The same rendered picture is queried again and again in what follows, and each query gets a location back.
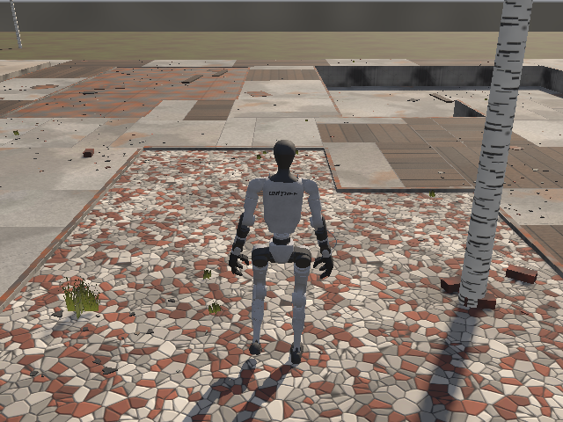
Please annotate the robot right shin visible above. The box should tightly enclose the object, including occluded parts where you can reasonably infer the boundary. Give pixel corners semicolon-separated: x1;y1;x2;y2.
292;293;306;352

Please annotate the right robot upper arm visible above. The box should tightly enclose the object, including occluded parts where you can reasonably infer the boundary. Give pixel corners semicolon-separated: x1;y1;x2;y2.
302;178;324;229

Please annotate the right robot forearm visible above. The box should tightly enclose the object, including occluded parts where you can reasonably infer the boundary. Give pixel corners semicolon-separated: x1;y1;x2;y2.
314;215;332;258

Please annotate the left robot upper arm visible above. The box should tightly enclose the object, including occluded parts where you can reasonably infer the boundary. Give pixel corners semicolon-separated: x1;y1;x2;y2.
242;177;266;226

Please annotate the robot torso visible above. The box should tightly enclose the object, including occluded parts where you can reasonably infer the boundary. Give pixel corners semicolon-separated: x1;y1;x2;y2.
262;173;303;264

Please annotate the robot right hand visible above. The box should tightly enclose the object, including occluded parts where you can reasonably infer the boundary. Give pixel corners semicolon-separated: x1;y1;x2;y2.
313;255;333;279

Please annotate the left robot forearm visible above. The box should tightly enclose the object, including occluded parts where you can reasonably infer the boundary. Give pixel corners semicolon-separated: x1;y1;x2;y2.
231;213;250;256

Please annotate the robot left hand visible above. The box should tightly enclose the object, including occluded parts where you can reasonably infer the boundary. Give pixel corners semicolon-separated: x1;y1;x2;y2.
229;253;249;276

